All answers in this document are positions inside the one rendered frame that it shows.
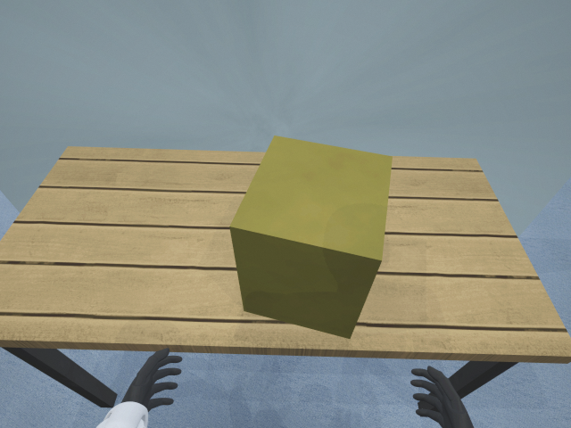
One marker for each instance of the carton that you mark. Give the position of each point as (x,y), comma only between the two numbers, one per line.
(308,236)

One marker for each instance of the right robot hand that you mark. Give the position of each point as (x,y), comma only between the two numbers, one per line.
(453,413)

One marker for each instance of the table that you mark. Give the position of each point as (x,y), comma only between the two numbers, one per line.
(130,249)

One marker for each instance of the left robot hand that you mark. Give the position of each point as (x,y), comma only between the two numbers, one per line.
(143,386)

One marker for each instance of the left robot forearm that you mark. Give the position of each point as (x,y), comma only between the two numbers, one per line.
(126,415)

